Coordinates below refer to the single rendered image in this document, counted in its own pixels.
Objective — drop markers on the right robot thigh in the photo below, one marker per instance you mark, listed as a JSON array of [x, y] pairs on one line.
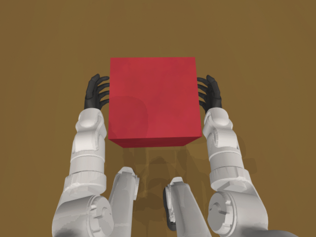
[[188, 217]]

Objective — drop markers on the robot right foot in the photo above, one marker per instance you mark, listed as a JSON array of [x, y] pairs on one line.
[[171, 225]]

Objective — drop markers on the carton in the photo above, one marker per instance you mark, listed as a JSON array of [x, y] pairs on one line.
[[153, 102]]

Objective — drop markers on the right robot hand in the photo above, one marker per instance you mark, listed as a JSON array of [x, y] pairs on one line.
[[212, 97]]

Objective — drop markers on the right robot forearm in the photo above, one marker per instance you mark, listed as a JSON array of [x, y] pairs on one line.
[[227, 170]]

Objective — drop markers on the robot left upper arm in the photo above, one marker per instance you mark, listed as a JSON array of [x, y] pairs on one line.
[[84, 217]]

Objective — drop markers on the left robot forearm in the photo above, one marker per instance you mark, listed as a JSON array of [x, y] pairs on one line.
[[86, 176]]

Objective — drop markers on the robot right upper arm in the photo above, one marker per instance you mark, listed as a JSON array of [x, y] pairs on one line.
[[235, 214]]

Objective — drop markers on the left robot hand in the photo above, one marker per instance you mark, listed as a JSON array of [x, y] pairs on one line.
[[93, 97]]

